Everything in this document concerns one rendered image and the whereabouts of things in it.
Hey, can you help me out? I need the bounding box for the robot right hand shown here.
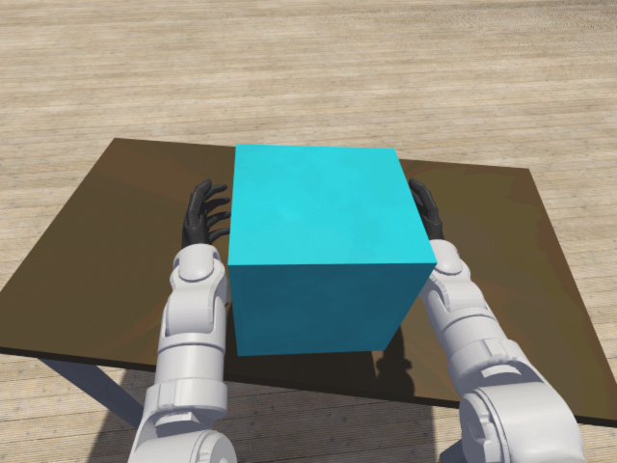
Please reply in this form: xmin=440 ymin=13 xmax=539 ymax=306
xmin=409 ymin=178 xmax=444 ymax=240

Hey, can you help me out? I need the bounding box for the table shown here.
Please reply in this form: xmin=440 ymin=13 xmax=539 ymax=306
xmin=0 ymin=138 xmax=617 ymax=463

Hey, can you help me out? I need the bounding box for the robot right forearm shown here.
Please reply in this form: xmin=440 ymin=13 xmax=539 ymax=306
xmin=418 ymin=239 xmax=584 ymax=456

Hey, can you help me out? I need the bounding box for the robot left hand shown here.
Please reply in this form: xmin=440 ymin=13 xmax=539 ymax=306
xmin=181 ymin=178 xmax=231 ymax=250

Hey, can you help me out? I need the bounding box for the right robot upper arm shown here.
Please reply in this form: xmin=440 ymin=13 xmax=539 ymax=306
xmin=459 ymin=382 xmax=588 ymax=463

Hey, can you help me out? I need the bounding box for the robot left forearm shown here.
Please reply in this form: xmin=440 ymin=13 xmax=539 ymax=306
xmin=127 ymin=244 xmax=229 ymax=463

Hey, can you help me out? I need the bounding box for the left robot upper arm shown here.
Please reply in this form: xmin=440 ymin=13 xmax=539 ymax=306
xmin=129 ymin=429 xmax=237 ymax=463

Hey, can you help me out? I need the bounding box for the carton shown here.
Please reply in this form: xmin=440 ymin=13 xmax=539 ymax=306
xmin=228 ymin=144 xmax=438 ymax=356

